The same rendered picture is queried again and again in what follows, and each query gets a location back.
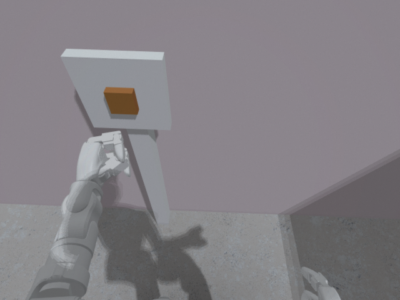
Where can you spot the robot left hand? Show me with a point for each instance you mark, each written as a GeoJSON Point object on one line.
{"type": "Point", "coordinates": [92, 158]}

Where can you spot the panel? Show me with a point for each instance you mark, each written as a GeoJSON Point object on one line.
{"type": "Point", "coordinates": [91, 71]}

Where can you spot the robot left forearm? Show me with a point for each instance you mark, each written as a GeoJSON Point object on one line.
{"type": "Point", "coordinates": [66, 271]}

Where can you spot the button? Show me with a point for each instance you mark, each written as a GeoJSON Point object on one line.
{"type": "Point", "coordinates": [121, 100]}

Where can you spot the robot right hand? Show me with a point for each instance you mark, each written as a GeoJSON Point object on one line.
{"type": "Point", "coordinates": [319, 284]}

